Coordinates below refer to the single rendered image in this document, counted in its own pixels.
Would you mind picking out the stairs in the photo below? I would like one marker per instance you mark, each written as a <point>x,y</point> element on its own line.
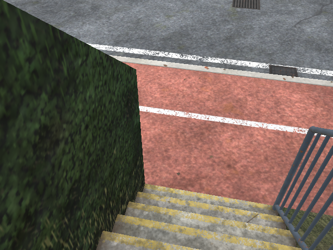
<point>163,218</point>

